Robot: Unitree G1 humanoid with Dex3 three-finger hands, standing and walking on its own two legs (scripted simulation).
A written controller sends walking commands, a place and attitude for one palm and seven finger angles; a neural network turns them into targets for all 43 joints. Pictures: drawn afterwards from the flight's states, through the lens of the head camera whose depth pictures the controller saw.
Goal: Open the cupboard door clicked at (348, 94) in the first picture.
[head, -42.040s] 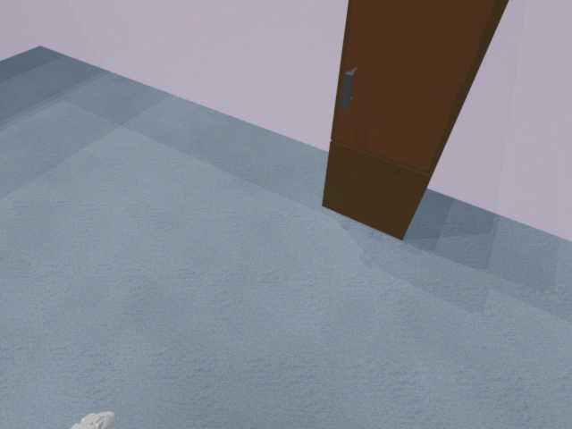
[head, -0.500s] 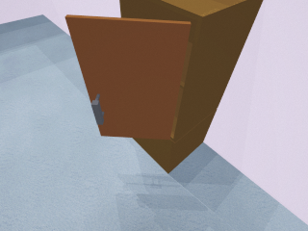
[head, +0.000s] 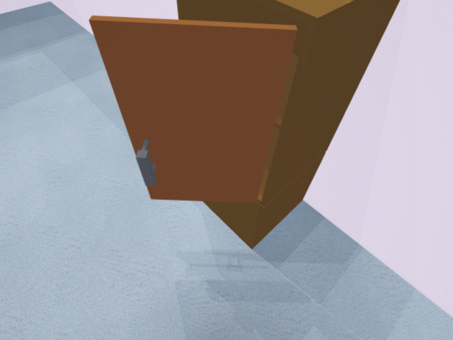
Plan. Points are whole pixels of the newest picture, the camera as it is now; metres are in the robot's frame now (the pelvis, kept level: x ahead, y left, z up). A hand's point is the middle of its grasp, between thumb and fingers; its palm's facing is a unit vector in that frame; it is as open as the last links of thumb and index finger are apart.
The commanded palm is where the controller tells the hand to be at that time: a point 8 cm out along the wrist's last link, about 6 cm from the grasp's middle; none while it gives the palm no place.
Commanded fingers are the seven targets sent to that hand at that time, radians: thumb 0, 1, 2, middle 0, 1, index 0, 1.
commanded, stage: come to a stop and stand still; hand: left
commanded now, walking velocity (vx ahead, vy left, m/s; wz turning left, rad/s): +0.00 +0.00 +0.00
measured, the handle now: (148, 162) +0.54 +0.24 -0.11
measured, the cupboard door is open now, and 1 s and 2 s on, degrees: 45 45 45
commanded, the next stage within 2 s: look again from close up in 0.92 s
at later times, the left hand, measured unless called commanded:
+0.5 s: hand out of the picture +0.02 +0.13 -0.16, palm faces -0.01 -0.97 -0.24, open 7.3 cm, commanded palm none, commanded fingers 0.00 0.90 0.90 -0.20 -0.30 -0.20 -0.30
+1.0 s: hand out of the picture +0.01 +0.11 -0.17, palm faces +0.03 -0.98 -0.20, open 7.3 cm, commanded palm none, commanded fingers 0.00 0.90 0.90 -0.20 -0.30 -0.20 -0.30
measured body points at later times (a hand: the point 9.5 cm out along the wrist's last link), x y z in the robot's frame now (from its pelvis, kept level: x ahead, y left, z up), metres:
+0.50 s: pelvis -0.01 -0.05 +0.00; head +0.00 -0.07 +0.45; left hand +0.02 +0.18 -0.15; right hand -0.02 -0.28 -0.17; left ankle +0.01 +0.08 -0.74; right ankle -0.01 -0.14 -0.74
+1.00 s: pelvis +0.01 -0.06 +0.00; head +0.01 -0.07 +0.45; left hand +0.01 +0.17 -0.15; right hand +0.02 -0.28 -0.16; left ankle +0.01 +0.08 -0.74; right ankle -0.01 -0.14 -0.74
